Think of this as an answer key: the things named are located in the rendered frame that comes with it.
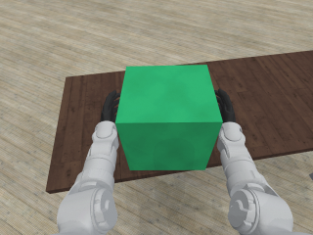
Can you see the robot right forearm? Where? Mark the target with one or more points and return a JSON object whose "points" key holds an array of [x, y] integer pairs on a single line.
{"points": [[237, 163]]}

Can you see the robot left forearm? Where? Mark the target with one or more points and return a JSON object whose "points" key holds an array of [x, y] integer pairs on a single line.
{"points": [[100, 162]]}

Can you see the robot left upper arm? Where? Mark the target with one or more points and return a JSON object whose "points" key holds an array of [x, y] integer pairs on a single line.
{"points": [[89, 212]]}

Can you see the robot left hand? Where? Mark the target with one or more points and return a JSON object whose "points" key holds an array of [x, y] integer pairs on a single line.
{"points": [[108, 111]]}

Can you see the robot right upper arm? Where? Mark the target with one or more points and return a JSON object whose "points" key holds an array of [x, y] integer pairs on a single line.
{"points": [[252, 212]]}

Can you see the table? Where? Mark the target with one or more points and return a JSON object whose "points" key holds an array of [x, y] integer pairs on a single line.
{"points": [[272, 98]]}

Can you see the carton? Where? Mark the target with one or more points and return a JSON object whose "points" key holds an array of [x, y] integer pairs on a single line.
{"points": [[168, 117]]}

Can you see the robot right hand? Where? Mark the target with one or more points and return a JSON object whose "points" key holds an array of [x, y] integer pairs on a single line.
{"points": [[226, 108]]}

